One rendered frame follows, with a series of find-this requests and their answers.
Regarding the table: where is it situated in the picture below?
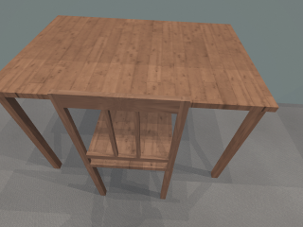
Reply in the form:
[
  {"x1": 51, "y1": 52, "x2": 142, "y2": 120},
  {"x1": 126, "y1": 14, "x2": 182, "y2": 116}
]
[{"x1": 0, "y1": 15, "x2": 279, "y2": 178}]

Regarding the chair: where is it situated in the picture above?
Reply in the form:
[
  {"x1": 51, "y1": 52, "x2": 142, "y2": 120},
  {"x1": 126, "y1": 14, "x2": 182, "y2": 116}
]
[{"x1": 47, "y1": 89, "x2": 191, "y2": 200}]

